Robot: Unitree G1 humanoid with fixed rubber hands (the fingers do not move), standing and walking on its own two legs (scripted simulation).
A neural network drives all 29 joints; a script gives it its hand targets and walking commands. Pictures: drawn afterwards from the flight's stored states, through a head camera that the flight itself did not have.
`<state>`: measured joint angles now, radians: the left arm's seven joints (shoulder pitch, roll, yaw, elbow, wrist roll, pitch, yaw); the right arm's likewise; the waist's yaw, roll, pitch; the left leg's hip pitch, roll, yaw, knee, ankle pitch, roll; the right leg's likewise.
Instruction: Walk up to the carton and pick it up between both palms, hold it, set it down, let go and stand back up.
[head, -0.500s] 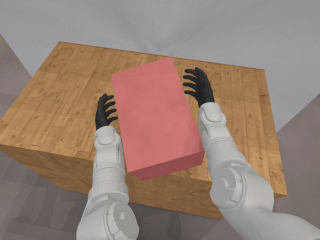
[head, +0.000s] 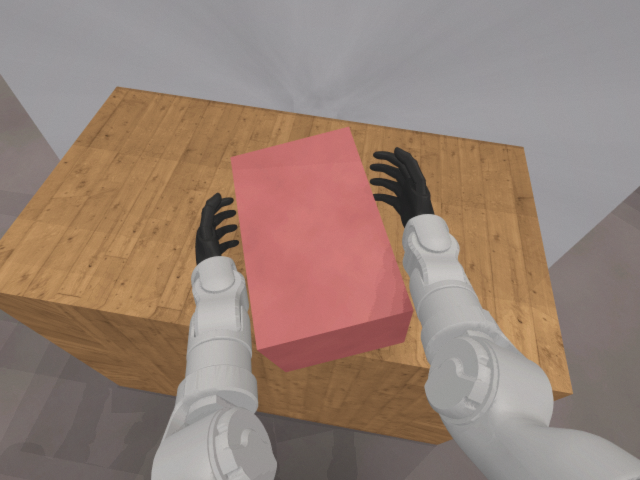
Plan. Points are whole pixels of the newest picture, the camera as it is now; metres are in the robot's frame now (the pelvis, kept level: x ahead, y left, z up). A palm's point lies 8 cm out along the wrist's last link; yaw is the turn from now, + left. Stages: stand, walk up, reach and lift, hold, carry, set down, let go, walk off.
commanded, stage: set down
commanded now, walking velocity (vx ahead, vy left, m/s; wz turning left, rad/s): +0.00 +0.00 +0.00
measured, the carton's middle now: (317, 249) +0.42 +0.04 -0.02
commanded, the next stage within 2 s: none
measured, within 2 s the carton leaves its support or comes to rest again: rests again in 0.48 s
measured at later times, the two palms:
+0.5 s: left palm (224, 252) +0.38 +0.16 +0.02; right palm (420, 214) +0.45 -0.10 +0.05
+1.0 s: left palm (231, 253) +0.38 +0.16 +0.01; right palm (425, 218) +0.45 -0.11 +0.04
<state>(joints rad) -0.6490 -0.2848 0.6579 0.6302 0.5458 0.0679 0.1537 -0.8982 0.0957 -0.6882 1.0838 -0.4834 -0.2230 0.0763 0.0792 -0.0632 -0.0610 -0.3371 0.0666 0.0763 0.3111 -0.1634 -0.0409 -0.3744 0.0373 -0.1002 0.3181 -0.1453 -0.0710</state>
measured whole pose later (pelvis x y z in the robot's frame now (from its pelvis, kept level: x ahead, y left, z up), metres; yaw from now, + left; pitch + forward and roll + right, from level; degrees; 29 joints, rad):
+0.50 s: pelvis +0.01 +0.00 +0.00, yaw +0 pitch +15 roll +1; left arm -0.63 -0.28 0.61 0.65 0.53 -0.04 0.15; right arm -0.88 0.03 -0.61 1.12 -0.43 -0.27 0.07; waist 0.08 -0.07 -0.08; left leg -0.41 0.07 0.08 0.33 -0.17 -0.03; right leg -0.44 0.04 -0.10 0.33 -0.15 -0.07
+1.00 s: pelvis +0.00 -0.01 +0.00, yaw +0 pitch +17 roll +1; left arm -0.67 -0.29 0.66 0.71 0.51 -0.13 0.14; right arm -0.89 0.01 -0.59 1.14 -0.43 -0.30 0.05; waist 0.10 -0.07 -0.09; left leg -0.46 0.07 0.08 0.33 -0.16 -0.02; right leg -0.50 0.04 -0.10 0.35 -0.15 -0.08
